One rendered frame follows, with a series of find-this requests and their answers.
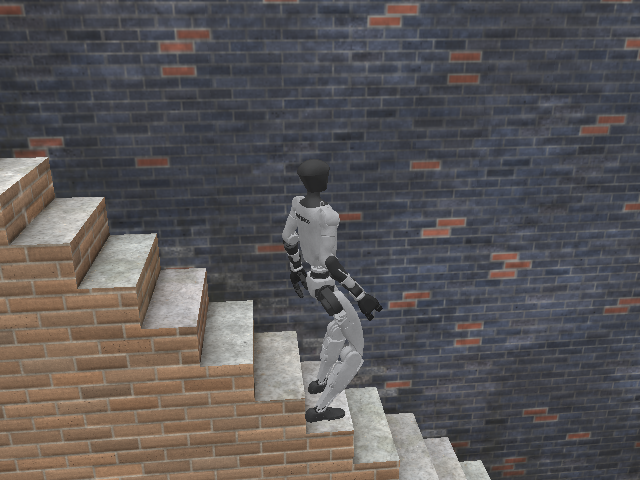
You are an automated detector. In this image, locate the right robot upper arm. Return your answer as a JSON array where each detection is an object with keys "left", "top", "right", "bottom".
[{"left": 319, "top": 207, "right": 340, "bottom": 269}]

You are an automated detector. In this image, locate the robot left forearm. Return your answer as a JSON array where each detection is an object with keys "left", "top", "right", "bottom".
[{"left": 283, "top": 240, "right": 303, "bottom": 272}]

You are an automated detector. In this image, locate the robot left hand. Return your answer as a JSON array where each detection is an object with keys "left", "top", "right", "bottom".
[{"left": 290, "top": 268, "right": 308, "bottom": 298}]

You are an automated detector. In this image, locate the right robot foot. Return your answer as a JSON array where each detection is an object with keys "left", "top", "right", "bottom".
[{"left": 305, "top": 406, "right": 345, "bottom": 423}]

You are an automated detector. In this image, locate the left robot upper arm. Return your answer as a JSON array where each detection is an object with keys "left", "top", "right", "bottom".
[{"left": 282, "top": 196, "right": 305, "bottom": 245}]

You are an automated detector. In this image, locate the robot right shin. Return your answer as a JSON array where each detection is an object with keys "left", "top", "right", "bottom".
[{"left": 315, "top": 351, "right": 364, "bottom": 413}]

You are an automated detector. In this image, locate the robot right hand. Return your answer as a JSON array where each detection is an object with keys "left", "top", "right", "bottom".
[{"left": 357, "top": 293, "right": 383, "bottom": 321}]

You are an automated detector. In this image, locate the robot right forearm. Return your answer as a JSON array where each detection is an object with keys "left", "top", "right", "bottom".
[{"left": 325, "top": 256, "right": 366, "bottom": 301}]

